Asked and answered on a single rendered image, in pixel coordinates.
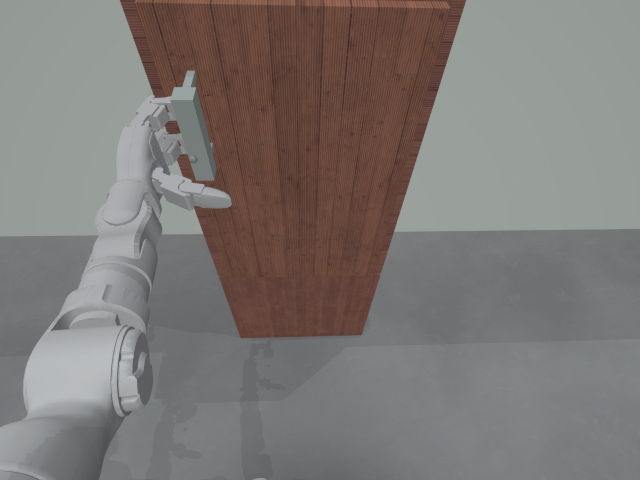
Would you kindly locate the handle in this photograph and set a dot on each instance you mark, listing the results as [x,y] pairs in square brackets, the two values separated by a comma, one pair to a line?
[188,112]

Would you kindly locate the left robot hand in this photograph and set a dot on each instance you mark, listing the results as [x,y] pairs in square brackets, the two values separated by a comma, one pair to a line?
[139,154]

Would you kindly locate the cupboard door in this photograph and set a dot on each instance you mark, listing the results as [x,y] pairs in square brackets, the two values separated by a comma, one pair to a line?
[312,107]

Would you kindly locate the left robot upper arm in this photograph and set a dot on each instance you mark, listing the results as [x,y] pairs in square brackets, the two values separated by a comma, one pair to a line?
[82,383]

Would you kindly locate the left robot forearm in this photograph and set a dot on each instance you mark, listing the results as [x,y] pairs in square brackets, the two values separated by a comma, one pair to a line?
[118,278]

